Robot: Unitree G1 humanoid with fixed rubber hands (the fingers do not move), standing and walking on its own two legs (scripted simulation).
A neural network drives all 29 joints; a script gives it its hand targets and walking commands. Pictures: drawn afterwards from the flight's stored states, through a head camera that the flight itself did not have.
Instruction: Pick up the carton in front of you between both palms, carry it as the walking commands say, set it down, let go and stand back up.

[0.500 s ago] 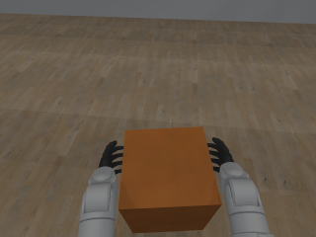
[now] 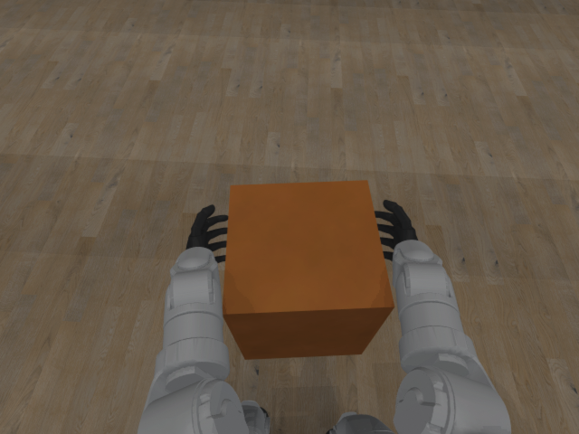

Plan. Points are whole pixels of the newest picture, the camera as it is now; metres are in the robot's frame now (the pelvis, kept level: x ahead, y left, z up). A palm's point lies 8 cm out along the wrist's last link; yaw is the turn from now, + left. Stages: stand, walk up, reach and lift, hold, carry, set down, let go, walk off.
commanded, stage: set down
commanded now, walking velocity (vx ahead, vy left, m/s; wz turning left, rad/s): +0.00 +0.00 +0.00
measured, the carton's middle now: (301, 277) +0.36 +0.00 -0.08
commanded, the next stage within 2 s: none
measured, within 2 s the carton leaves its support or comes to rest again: neither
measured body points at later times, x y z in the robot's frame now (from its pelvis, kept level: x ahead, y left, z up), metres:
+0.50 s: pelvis -0.01 +0.00 -0.13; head +0.20 +0.01 +0.26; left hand +0.40 +0.16 -0.21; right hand +0.42 -0.14 -0.20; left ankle +0.08 +0.12 -0.72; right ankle +0.02 -0.13 -0.72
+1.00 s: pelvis -0.04 +0.00 -0.26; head +0.24 +0.00 +0.09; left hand +0.42 +0.17 -0.37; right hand +0.45 -0.13 -0.37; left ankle +0.08 +0.12 -0.72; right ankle +0.02 -0.13 -0.72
